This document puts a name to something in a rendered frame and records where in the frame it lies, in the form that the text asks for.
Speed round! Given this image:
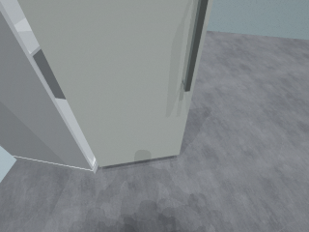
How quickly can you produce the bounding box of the handle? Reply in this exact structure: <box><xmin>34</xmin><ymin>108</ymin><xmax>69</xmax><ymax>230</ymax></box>
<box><xmin>183</xmin><ymin>0</ymin><xmax>209</xmax><ymax>92</ymax></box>

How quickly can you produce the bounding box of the fridge door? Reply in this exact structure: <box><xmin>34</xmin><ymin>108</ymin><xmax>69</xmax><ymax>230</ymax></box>
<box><xmin>17</xmin><ymin>0</ymin><xmax>213</xmax><ymax>167</ymax></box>

